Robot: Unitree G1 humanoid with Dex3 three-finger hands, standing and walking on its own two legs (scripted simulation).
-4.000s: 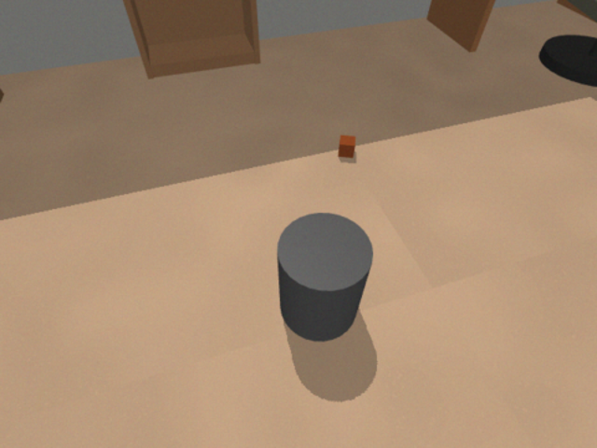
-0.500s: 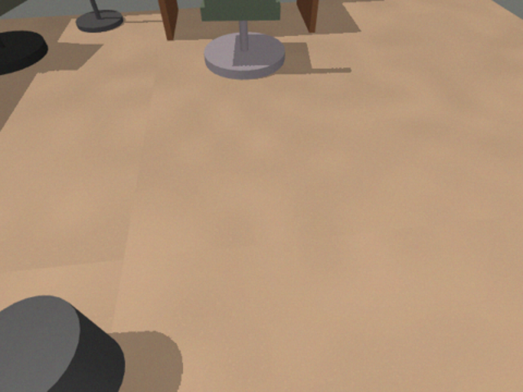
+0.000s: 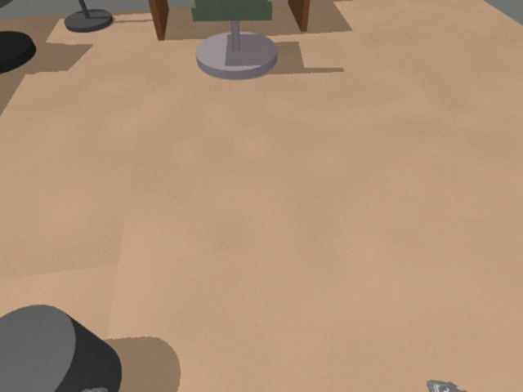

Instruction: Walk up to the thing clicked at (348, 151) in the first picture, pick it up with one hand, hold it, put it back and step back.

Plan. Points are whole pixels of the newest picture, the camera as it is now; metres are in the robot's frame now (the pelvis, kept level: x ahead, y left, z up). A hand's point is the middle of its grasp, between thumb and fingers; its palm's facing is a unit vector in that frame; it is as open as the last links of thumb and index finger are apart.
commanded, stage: stand
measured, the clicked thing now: out of the picture +0.62 +1.48 -0.74
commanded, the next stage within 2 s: none
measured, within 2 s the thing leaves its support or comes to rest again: neither
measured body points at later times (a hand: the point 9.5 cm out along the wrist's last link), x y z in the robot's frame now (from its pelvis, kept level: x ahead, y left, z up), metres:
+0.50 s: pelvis +0.00 -0.01 +0.00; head +0.01 -0.01 +0.45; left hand +0.08 +0.30 -0.13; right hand +0.08 -0.31 -0.13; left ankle +0.00 +0.12 -0.74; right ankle +0.02 -0.13 -0.74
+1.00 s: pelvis +0.01 +0.00 +0.00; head +0.02 +0.00 +0.45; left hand +0.07 +0.30 -0.13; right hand +0.10 -0.30 -0.13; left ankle +0.00 +0.12 -0.74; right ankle +0.02 -0.13 -0.74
